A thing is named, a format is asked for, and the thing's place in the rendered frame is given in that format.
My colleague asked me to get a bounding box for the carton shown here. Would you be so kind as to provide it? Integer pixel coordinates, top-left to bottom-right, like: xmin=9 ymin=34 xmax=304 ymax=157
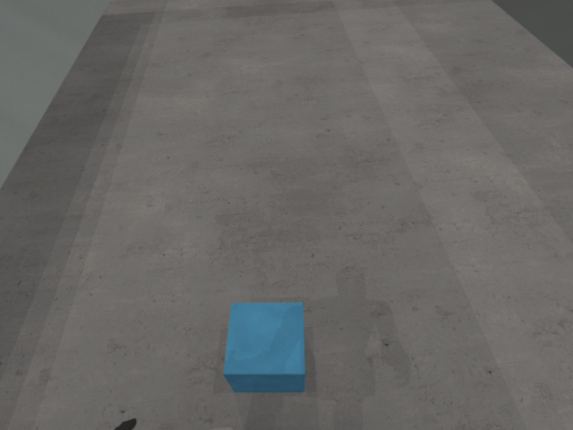
xmin=223 ymin=302 xmax=305 ymax=392

